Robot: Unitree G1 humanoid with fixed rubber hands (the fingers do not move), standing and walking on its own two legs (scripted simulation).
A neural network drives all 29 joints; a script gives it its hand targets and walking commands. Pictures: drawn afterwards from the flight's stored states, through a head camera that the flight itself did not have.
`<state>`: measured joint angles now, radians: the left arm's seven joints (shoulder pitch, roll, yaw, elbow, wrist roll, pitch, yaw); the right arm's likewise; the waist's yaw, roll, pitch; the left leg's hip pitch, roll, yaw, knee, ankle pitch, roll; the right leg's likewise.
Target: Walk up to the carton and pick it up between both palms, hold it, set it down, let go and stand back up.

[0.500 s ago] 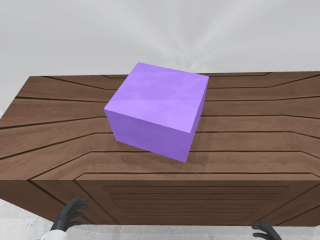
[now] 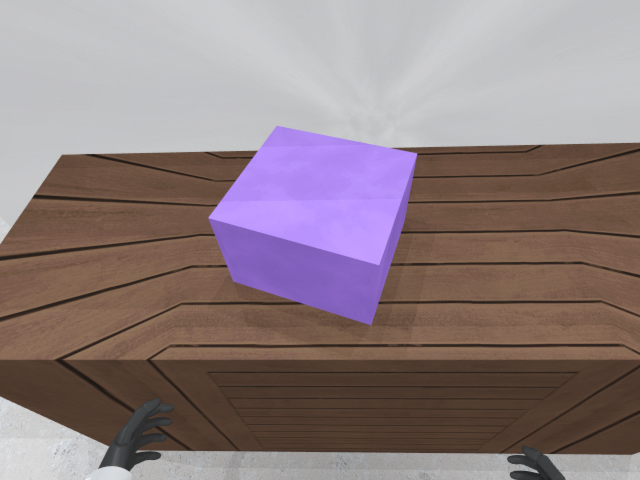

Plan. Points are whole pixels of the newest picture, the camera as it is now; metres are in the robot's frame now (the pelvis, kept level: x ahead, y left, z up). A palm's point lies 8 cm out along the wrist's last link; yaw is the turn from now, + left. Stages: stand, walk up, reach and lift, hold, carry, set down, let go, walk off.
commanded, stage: stand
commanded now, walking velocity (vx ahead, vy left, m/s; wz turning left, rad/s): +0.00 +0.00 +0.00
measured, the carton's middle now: (321, 220) +0.49 +0.03 -0.01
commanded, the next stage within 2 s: none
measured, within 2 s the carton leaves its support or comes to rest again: neither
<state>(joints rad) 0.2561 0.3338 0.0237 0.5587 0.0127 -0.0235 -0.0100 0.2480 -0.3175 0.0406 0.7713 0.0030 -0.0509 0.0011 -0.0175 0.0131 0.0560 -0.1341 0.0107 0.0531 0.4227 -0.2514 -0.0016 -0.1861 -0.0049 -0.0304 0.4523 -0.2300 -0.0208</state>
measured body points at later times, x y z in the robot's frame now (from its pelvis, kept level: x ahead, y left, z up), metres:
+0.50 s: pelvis -0.01 +0.00 +0.00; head +0.00 -0.01 +0.45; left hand +0.15 +0.28 -0.07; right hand +0.10 -0.27 -0.12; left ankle -0.01 +0.12 -0.74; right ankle +0.01 -0.11 -0.74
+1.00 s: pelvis -0.01 +0.00 +0.00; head -0.01 -0.01 +0.45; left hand +0.13 +0.28 -0.08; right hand +0.08 -0.27 -0.12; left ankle -0.01 +0.12 -0.74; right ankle +0.01 -0.11 -0.74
